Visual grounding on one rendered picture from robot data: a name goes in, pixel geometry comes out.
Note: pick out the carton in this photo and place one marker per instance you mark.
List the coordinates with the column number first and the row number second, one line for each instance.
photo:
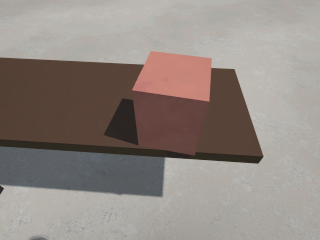
column 171, row 97

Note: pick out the table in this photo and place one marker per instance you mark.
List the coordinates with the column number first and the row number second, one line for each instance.
column 84, row 106

